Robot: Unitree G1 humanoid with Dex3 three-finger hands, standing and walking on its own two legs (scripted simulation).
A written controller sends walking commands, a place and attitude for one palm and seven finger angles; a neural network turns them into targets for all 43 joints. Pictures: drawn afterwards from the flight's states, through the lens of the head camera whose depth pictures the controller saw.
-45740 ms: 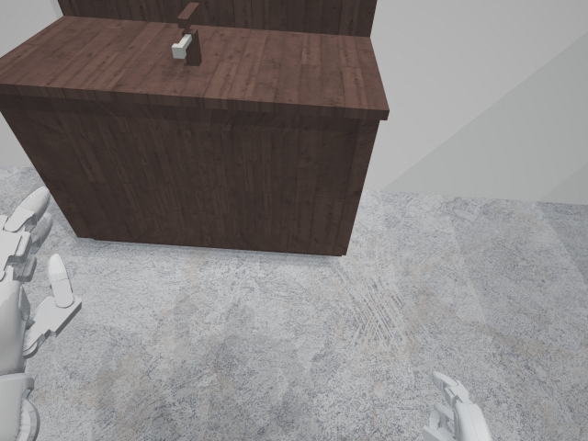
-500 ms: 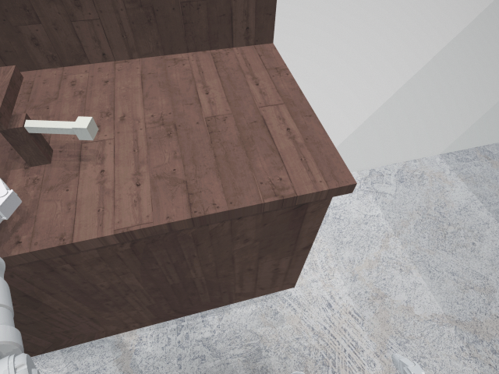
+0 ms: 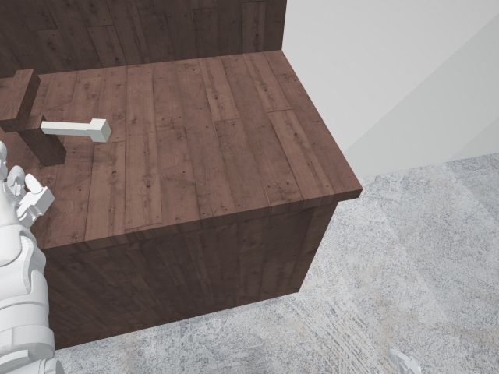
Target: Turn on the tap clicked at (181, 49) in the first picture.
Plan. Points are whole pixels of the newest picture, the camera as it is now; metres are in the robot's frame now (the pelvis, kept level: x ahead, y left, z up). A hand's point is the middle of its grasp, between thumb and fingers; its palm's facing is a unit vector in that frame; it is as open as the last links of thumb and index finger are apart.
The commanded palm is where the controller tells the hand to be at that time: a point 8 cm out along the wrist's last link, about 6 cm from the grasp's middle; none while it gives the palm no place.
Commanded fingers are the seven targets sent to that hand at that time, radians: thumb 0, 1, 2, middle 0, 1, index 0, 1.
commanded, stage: push the lever round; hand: left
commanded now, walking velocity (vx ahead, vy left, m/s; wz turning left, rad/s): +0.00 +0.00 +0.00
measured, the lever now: (99, 130) +0.48 +0.30 +0.11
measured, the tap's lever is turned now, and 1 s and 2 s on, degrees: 74 74 74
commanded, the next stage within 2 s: none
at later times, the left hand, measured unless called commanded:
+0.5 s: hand (70, 187) +0.36 +0.30 +0.10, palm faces +0.66 -0.75 -0.05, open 7.8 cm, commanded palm +0.31 +0.33 +0.10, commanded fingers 0.00 0.90 0.90 -0.15 -0.15 -0.15 -0.15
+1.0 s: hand (95, 173) +0.39 +0.27 +0.10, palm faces +0.74 -0.67 -0.07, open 7.8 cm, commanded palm +0.34 +0.30 +0.10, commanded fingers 0.00 0.90 0.90 -0.15 -0.15 -0.15 -0.15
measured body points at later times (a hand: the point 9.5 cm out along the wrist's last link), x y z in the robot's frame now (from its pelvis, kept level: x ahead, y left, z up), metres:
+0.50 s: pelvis +0.00 -0.01 +0.00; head +0.03 -0.01 +0.45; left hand +0.32 +0.34 +0.10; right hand +0.12 -0.26 -0.11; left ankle -0.02 +0.11 -0.72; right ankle +0.03 -0.11 -0.72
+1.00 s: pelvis -0.01 -0.01 +0.00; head +0.03 -0.01 +0.45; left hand +0.35 +0.31 +0.10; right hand +0.09 -0.27 -0.12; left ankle -0.02 +0.11 -0.72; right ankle +0.03 -0.11 -0.72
